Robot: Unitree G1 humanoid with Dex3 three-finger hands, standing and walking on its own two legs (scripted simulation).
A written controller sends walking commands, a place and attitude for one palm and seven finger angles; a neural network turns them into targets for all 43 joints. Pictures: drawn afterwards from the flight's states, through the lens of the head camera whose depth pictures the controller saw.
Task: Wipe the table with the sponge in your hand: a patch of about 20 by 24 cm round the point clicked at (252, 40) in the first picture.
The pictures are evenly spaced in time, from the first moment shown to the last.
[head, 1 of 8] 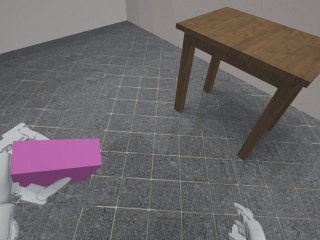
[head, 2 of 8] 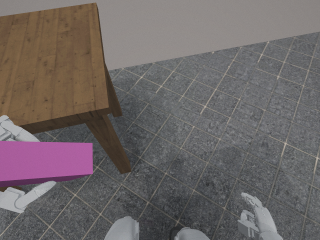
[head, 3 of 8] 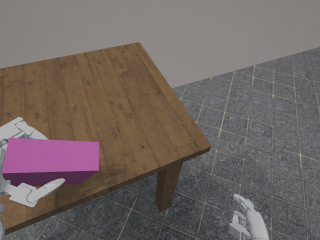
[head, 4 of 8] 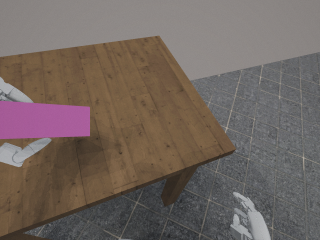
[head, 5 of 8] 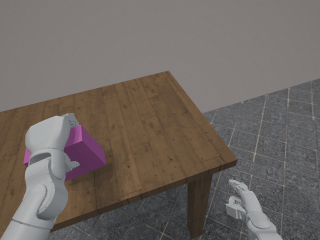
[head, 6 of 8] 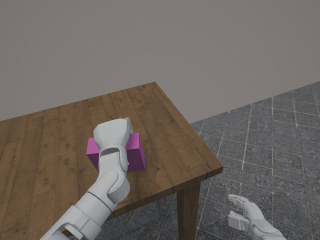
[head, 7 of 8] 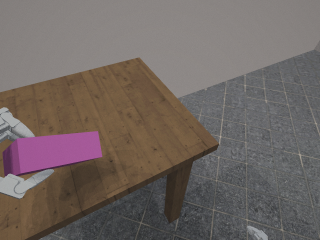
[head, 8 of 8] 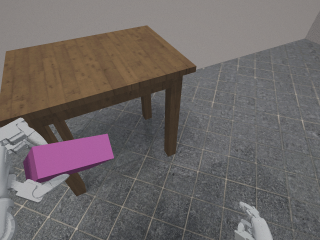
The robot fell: no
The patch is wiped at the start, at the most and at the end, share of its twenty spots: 0.00 0.95 0.95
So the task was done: yes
